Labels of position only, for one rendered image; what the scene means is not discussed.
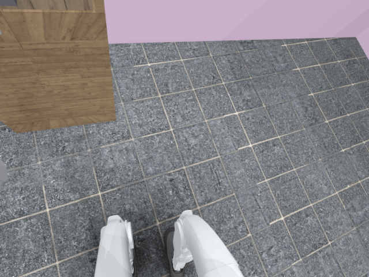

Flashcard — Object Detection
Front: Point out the cabinet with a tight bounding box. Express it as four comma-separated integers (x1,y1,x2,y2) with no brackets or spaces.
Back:
0,0,116,133

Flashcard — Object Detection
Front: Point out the robot right thigh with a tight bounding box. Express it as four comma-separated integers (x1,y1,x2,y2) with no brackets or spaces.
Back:
174,215,244,277

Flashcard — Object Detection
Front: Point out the robot right foot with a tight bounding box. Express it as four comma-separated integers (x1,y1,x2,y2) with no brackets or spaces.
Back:
164,227,185,277

